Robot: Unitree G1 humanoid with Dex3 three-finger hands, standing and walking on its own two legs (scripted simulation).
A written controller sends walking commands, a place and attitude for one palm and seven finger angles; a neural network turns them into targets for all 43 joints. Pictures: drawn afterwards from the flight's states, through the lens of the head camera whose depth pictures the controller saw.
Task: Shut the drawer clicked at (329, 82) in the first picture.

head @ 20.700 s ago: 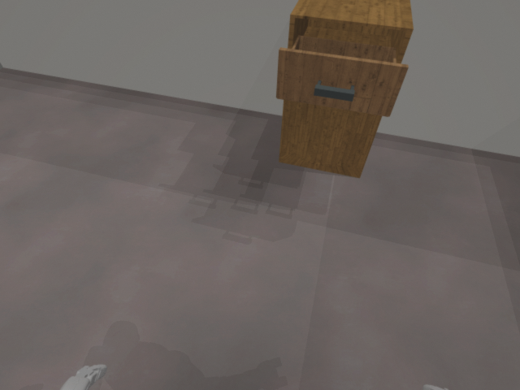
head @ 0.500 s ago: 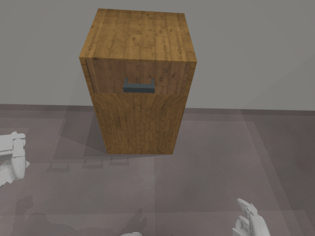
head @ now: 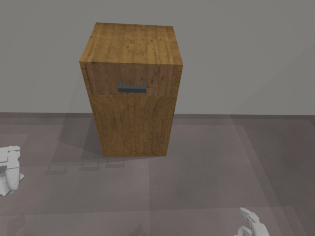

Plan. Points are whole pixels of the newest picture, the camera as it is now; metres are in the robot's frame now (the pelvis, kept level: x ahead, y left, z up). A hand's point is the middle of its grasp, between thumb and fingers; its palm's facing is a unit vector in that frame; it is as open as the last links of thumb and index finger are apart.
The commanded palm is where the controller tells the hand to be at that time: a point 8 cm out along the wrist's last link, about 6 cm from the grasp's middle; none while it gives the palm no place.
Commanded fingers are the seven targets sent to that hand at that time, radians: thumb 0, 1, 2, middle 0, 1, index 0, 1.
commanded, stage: step back with the hand held close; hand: left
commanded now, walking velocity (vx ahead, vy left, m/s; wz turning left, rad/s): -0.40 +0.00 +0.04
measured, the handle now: (132, 85) +0.77 +0.16 -0.08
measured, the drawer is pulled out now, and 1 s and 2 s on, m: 0.00 0.00 0.00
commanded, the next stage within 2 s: stop stepping back and stand still in 0.02 s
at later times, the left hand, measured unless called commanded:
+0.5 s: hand out of the picture +0.08 +0.26 +0.15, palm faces +0.43 -0.82 -0.39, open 3.3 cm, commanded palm +0.03 +0.28 +0.18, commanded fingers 0.00 0.90 0.90 -1.40 -1.60 -1.40 -1.60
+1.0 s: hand out of the picture +0.10 +0.26 +0.14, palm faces +0.36 -0.83 -0.43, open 3.3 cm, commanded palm +0.04 +0.30 +0.18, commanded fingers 0.00 0.90 0.90 -1.40 -1.60 -1.40 -1.60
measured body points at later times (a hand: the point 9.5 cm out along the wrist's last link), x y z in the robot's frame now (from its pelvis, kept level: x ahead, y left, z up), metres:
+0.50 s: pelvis -0.10 +0.00 +0.00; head -0.12 +0.02 +0.45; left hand +0.05 +0.30 +0.17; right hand +0.02 -0.25 -0.09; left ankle -0.10 +0.11 -0.72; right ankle -0.11 -0.11 -0.74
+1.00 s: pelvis -0.09 +0.02 -0.01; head -0.08 +0.03 +0.44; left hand +0.07 +0.30 +0.16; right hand +0.06 -0.22 -0.10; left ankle -0.08 +0.13 -0.74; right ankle -0.09 -0.08 -0.74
